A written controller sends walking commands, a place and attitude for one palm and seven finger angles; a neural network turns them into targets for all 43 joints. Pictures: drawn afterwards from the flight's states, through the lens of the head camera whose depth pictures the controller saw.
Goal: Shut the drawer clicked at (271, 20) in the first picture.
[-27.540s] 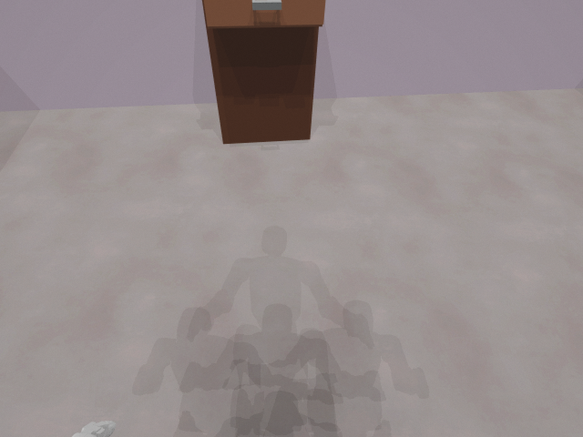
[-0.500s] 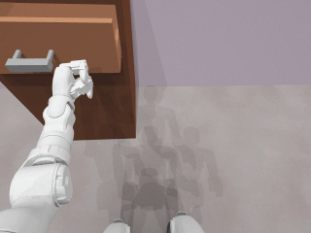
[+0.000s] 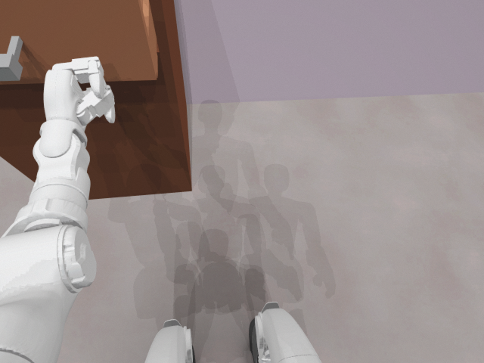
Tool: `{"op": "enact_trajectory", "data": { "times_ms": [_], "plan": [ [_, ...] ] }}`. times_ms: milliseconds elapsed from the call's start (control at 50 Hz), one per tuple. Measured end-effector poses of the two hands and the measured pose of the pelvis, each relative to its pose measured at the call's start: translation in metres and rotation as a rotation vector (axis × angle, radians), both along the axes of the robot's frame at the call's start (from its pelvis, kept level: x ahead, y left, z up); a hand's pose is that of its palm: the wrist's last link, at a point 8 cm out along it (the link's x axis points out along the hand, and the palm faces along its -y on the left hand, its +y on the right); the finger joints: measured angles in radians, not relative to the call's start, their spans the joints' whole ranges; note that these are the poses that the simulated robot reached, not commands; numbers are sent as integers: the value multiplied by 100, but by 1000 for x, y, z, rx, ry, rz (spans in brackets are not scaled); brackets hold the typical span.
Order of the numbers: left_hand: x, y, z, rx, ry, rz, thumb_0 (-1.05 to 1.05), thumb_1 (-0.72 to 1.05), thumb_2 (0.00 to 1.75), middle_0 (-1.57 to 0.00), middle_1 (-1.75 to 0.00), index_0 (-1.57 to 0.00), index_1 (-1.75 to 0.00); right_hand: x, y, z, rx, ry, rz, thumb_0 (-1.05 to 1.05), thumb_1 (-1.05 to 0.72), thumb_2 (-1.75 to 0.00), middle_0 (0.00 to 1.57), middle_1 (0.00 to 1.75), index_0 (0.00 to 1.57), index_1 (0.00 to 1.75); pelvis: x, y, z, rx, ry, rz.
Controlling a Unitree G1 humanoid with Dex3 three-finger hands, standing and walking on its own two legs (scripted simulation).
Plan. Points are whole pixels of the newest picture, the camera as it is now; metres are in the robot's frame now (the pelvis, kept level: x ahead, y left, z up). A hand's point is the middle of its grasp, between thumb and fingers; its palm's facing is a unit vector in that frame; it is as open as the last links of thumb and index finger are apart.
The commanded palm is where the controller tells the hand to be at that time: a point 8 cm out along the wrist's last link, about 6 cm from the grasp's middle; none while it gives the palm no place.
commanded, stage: bring the fist close to the handle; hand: left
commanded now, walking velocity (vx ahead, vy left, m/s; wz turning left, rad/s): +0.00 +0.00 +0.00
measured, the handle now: out of the picture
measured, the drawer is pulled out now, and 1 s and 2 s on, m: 0.08 0.06 0.00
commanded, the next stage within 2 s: push the drawer shut in 0.40 s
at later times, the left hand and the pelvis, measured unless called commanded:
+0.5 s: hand (107, 95) +0.53 +0.17 +0.06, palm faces +0.02 -1.00 -0.02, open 3.2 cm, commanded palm +0.51 +0.20 +0.07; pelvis +0.01 +0.00 +0.00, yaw +0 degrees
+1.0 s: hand (113, 74) +0.57 +0.16 +0.07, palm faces +0.03 -1.00 -0.03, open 3.1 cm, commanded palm +0.56 +0.20 +0.07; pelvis +0.00 +0.00 -0.01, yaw +0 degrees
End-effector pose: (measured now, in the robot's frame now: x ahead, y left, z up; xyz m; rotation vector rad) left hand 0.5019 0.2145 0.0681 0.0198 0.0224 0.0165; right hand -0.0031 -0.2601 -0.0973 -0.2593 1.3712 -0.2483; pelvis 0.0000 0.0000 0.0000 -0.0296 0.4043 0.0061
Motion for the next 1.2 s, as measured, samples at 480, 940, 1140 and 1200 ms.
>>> {"op": "enact_trajectory", "data": {
  "times_ms": [480, 940, 1140, 1200],
  "plan": [
    [8, 5, -6, 4, 12, 8, 1, 90, 90, -140, -160, -140, -160, 13, 9, -2, 24, 12, -6, 0, -90, -90, 20, 30, 21, 30, 10, 4, -1, -10, 14, -1],
    [43, -4, -1, 10, 15, 9, 0, 87, 92, -140, -160, -140, -160, -24, 10, -7, 3, 94, -29, 0, -90, -90, 20, 30, 20, 30, 0, 3, -12, -20, 62, 5],
    [56, -1, 2, 11, 28, 12, 2, 84, 92, -140, -160, -140, -160, -54, 14, -4, -3, 148, -52, 0, -90, -90, 20, 30, 21, 30, -7, 3, -17, -33, 82, 8],
    [62, 0, 3, 11, 33, 10, 2, 83, 92, -140, -160, -140, -160, -61, 14, -3, -14, 158, -55, 0, -90, -90, 20, 30, 21, 30, -10, 4, -19, -37, 93, 10]
  ]
}}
